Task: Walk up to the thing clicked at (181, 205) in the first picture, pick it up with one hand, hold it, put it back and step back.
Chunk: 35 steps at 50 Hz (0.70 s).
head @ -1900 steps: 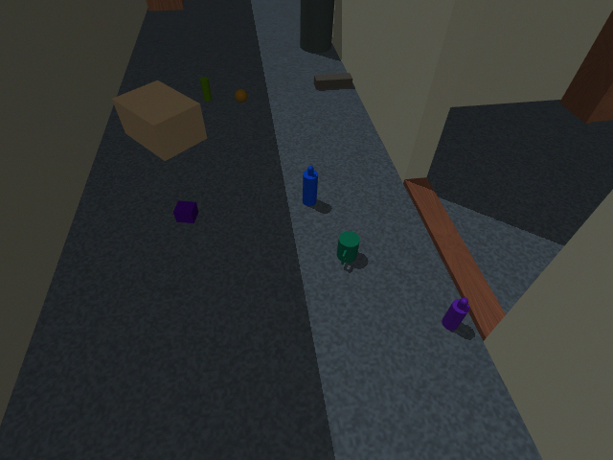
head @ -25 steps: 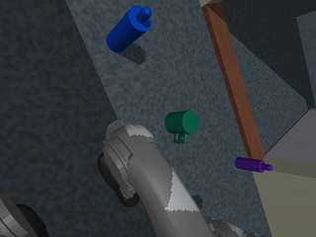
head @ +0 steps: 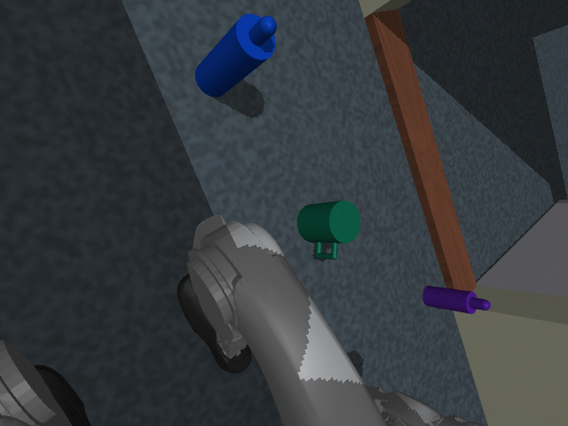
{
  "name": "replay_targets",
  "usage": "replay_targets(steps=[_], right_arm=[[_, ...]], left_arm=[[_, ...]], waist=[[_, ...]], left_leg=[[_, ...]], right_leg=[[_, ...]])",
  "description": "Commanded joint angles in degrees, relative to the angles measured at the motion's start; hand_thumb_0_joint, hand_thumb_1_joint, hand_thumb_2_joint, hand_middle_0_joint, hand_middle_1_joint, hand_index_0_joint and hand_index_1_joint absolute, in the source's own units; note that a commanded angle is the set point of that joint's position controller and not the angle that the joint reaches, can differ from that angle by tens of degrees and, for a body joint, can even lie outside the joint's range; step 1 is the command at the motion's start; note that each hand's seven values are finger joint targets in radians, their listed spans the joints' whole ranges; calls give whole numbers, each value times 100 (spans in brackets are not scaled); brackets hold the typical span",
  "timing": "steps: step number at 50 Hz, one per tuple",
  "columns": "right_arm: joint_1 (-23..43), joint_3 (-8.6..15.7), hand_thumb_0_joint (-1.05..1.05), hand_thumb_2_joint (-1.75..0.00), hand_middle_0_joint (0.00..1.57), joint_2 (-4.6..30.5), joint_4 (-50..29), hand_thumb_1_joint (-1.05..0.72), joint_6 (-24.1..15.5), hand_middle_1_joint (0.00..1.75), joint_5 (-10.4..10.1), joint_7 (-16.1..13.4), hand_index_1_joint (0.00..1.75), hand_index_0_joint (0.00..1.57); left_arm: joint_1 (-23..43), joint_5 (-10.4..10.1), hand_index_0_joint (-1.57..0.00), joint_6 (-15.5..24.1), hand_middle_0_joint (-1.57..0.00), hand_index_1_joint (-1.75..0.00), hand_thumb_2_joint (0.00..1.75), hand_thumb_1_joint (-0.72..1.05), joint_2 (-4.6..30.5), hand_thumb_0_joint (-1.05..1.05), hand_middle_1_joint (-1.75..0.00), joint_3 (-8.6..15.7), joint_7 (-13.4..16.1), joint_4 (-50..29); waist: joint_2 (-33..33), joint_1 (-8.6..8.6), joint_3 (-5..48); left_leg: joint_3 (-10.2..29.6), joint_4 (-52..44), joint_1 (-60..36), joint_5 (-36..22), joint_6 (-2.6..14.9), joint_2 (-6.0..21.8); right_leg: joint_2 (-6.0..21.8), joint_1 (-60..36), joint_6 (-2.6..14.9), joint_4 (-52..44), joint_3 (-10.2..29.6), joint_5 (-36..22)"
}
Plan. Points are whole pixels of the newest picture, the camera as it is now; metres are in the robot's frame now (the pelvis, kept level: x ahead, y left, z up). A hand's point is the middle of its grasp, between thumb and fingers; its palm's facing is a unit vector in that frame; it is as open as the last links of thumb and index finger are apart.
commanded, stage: rest palm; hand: left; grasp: from above
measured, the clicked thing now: out of the picture +0.46 +0.35 -0.30
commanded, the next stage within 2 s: close in 0.08 s
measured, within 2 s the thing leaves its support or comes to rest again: leaves its support in 2.00 s
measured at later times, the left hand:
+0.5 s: hand out of the picture +0.46 +0.33 -0.26, palm faces +0.05 -0.45 -0.89, open 12.3 cm
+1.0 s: hand out of the picture +0.45 +0.33 -0.26, palm faces +0.06 -0.45 -0.89, open 11.3 cm
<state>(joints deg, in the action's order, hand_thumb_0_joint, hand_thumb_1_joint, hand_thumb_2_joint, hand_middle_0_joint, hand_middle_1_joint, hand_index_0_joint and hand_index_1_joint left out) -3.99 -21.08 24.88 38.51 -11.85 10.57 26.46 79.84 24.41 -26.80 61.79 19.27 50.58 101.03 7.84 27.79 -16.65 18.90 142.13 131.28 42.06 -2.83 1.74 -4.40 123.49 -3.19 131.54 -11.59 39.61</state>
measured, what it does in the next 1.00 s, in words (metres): stands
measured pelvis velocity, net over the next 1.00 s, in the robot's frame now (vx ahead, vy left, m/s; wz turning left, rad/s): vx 0.00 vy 0.00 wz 0.00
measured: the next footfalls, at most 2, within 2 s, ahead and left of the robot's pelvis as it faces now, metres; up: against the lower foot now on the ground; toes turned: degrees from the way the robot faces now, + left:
none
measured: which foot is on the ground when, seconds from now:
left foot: down 0.00-1.00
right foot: down 0.00-1.00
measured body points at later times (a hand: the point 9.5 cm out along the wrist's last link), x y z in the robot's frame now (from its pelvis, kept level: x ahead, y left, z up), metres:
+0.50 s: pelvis +0.00 +0.00 +0.00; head +0.32 +0.11 +0.29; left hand +0.46 +0.35 -0.21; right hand +0.00 -0.26 -0.04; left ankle +0.06 +0.14 -0.30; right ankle +0.11 -0.12 -0.30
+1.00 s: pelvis +0.00 +0.00 +0.00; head +0.32 +0.11 +0.30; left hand +0.45 +0.35 -0.20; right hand +0.00 -0.26 -0.03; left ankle +0.06 +0.14 -0.30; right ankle +0.11 -0.12 -0.30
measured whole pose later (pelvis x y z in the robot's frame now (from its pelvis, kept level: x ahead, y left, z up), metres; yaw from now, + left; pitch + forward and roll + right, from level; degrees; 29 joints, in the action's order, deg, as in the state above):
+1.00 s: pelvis +0.00 +0.00 +0.00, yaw +0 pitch +29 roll -16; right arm -4.2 -21.1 25.1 38.0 -11.6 10.4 26.4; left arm 78.8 24.5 -26.4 62.1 20.2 50.7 100.9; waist 7.8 27.8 -16.7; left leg 18.9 141.9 130.9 42.2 -2.5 1.9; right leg -4.4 122.9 -3.3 131.0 -11.7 39.6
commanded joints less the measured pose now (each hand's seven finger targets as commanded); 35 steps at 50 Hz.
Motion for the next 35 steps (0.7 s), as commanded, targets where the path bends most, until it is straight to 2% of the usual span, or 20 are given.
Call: replay_targets(steps=[1, 3, 4, 7, 9, 11, 12, 13, 14, 16, 20, 22, 23, 28, 31, 32, 33, 35], right_arm=[[-1238, 480, 0, -90, 20, 2095, 393, -90, 86, 30, 52, 21, 30, 20], [-1235, 481, 0, -90, 20, 2114, 436, -90, 75, 30, 25, 18, 30, 20], [-1333, 474, 0, -90, 20, 2109, 346, -90, 100, 30, 15, 29, 30, 20], [-1291, 494, 0, -90, 20, 2147, 385, -90, 94, 30, 26, 13, 30, 20], [-1358, 465, 0, -90, 20, 2119, 343, -90, 128, 30, 33, 25, 30, 20], [-1339, 478, 0, -90, 20, 2093, 393, -89, 104, 30, 42, 16, 30, 20], [-1367, 451, 0, -90, 20, 2088, 332, -89, 105, 30, 43, 23, 30, 20], [-1398, 448, 0, -90, 20, 2086, 335, -89, 106, 30, 45, 31, 30, 20], [-1298, 473, 0, -90, 20, 2118, 407, -89, 94, 30, 42, 27, 30, 20], [-1357, 455, 0, -90, 20, 2134, 263, -89, 103, 30, 19, 45, 30, 20], [-1334, 437, 0, -90, 20, 2110, 302, -89, 120, 30, -1, 23, 30, 20], [-1367, 463, 0, -90, 20, 2120, 274, -89, 142, 30, -20, 20, 30, 20], [-1324, 452, 0, -90, 20, 2097, 311, -89, 142, 30, -1, 12, 30, 20], [-1422, 468, 0, -90, 20, 2096, 314, -89, 114, 30, -1, 18, 30, 20], [-1255, 505, 0, -90, 20, 2139, 269, -89, 88, 30, 9, 5, 30, 20], [-1291, 480, 0, -90, 20, 2127, 241, -89, 109, 30, 13, 4, 30, 20], [-1343, 478, 0, -90, 20, 2122, 262, -89, 110, 30, -17, -15, 30, 20], [-1376, 478, 0, -90, 20, 2100, 333, -89, 127, 30, -22, -14, 30, 20]], left_arm=[[1406, 139, -11, -6, -14, -99, 99, -42, 978, 0, -95, -193, 216, -652], [1411, 174, -9, -6, -12, -97, 96, -45, 1010, 0, -93, -185, 213, -601], [1327, 164, -10, -1, -13, -98, 98, -45, 919, 0, -95, -245, 203, -646], [1417, 169, -12, -10, -16, -97, 98, -42, 969, 0, -93, -175, 288, -551], [1387, 222, -13, 5, -16, -99, 101, -41, 976, 0, -95, -193, 302, -527], [1375, 153, -21, 0, -25, -97, 104, -31, 931, 0, -92, -212, 256, -586], [1305, 149, -22, 4, -27, -95, 103, -29, 1013, 0, -90, -186, 266, -609], [1309, 128, -24, 8, -28, -93, 100, -27, 944, 0, -88, -215, 270, -584], [1398, 88, -24, -7, -28, -89, 95, -26, 1017, 0, -84, -145, 287, -585], [1322, 26, -23, -4, -26, -88, 94, -28, 963, 0, -84, -164, 256, -647], [1336, 214, -28, -16, -32, -85, 90, -22, 1048, 0, -81, -223, 196, -709], [1285, 240, -30, -17, -34, -83, 90, -21, 1053, 0, -78, -174, 221, -625], [1312, 272, -30, -14, -33, -81, 85, -20, 1066, 0, -77, -208, 180, -681], [1228, 299, -35, 6, -39, -81, 89, -14, 1083, 0, -77, -176, 227, -561], [1334, 86, -33, 35, -37, -81, 88, -16, 1082, 0, -76, -90, 220, -712], [1295, 115, -33, 31, -36, -81, 87, -16, 1020, 0, -77, -165, 200, -741], [1235, 213, -36, 35, -40, -76, 83, -13, 1002, 0, -72, -210, 216, -663], [1224, 318, -41, 44, -45, -78, 87, -6, 1039, 0, -73, -198, 228, -611]], waist=[[-3261, 588, 3849], [-3268, 591, 3800], [-3242, 621, 3902], [-3317, 577, 3865], [-3337, 607, 3904], [-3177, 611, 3860], [-3156, 618, 3967], [-3170, 595, 3996], [-3195, 568, 3924], [-3195, 608, 3970], [-3308, 564, 4013], [-3319, 515, 3983], [-3329, 541, 3927], [-3215, 550, 4031], [-3338, 552, 3841], [-3395, 589, 3841], [-3425, 555, 3918], [-3390, 565, 3854]], left_leg=[[-612, -1307, -2993, -1312, 331, 168], [-579, -1313, -2975, -1176, 327, 187], [-587, -1303, -3012, -1319, 318, 196], [-536, -1339, -3093, -1323, 310, 220], [-542, -1337, -3052, -1368, 309, 226], [-633, -1261, -2896, -1413, 341, 203], [-631, -1239, -2950, -1492, 343, 185], [-663, -1205, -2901, -1585, 347, 209], [-624, -1239, -2915, -1477, 348, 203], [-577, -1245, -3017, -1510, 334, 207], [-606, -1323, -3010, -1509, 314, 209], [-564, -1308, -3062, -1477, 303, 245], [-611, -1319, -2991, -1464, 316, 226], [-626, -1287, -2909, -1396, 338, 235], [-516, -1365, -3217, -1306, 291, 233], [-483, -1383, -3266, -1308, 287, 233], [-480, -1360, -3296, -1295, 294, 266], [-507, -1402, -3121, -1264, 292, 252]], right_leg=[[15, -2232, 181, -1182, -618, -2137], [17, -2097, 194, -1217, -619, -2019], [-14, -2266, 189, -1209, -601, -2133], [12, -2183, 213, -1193, -630, -2134], [-17, -2252, 224, -1212, -616, -2188], [-21, -2383, 163, -1248, -587, -2266], [-17, -2459, 161, -1244, -588, -2313], [-53, -2525, 157, -1257, -560, -2410], [-4, -2376, 154, -1249, -591, -2311], [-5, -2380, 166, -1187, -601, -2296], [-23, -2326, 195, -1210, -577, -2303], [-27, -2199, 212, -1208, -596, -2234], [-22, -2264, 193, -1234, -576, -2267], [-59, -2419, 196, -1312, -578, -2218], [44, -2107, 211, -1161, -651, -2034], [28, -2074, 225, -1128, -662, -2018], [-12, -2055, 238, -1199, -627, -2027], [-20, -2079, 247, -1247, -619, -2072]])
